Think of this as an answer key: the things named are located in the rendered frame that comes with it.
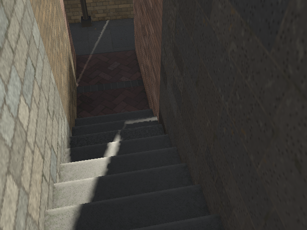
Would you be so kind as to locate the stairs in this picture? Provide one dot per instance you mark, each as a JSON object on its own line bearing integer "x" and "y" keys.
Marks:
{"x": 122, "y": 173}

